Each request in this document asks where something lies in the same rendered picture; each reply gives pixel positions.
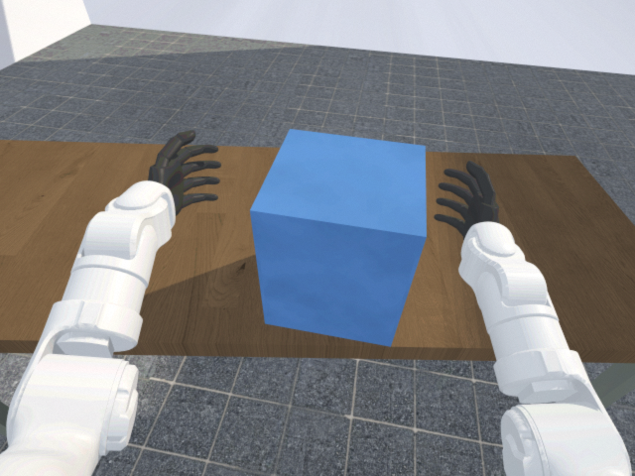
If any right robot hand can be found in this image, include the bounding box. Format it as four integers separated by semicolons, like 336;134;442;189
434;161;500;241

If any table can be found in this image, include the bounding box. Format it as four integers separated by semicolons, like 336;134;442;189
0;140;635;437

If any left robot hand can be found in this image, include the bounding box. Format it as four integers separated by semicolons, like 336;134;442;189
148;130;221;216

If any robot left forearm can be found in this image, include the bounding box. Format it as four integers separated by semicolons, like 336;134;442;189
6;180;176;446

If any robot right forearm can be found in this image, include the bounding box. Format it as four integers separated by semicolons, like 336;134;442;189
458;222;632;476

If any robot right upper arm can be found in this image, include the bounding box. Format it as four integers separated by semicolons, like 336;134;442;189
501;402;630;476

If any robot left upper arm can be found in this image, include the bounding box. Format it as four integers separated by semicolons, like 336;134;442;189
0;354;139;476

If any carton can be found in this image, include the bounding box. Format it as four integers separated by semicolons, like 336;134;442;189
250;129;427;347

